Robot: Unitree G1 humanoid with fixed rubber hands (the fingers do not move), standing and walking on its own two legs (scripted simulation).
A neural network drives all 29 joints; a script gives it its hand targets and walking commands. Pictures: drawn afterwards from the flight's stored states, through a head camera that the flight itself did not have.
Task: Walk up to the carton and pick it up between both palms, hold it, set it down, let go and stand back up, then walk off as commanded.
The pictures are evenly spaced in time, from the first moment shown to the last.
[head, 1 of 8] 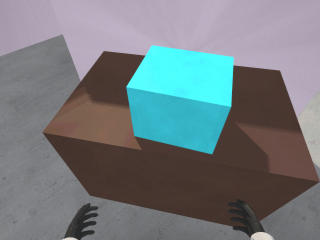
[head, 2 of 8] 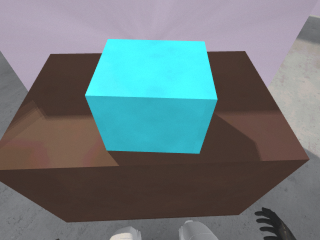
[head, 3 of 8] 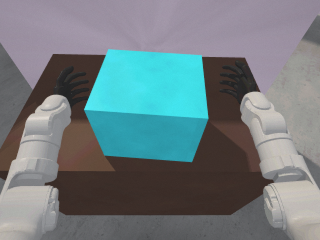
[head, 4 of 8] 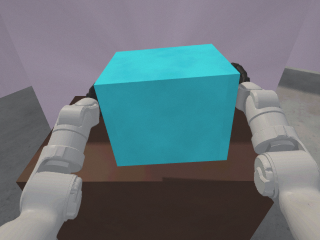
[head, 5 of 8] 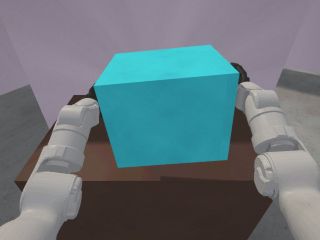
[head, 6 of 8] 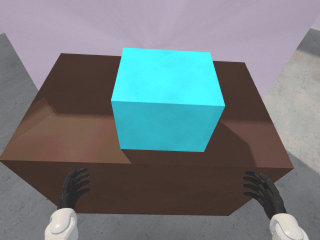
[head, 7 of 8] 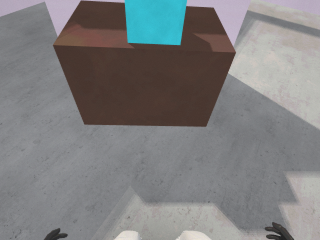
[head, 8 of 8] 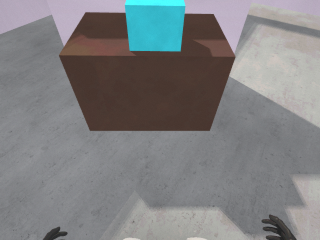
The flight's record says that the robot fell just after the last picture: no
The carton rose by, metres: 0.19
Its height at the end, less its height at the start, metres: +0.00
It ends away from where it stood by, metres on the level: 0.03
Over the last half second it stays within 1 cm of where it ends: yes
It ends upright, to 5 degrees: yes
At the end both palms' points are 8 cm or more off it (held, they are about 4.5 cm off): yes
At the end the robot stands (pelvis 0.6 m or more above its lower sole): yes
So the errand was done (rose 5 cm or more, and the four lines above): yes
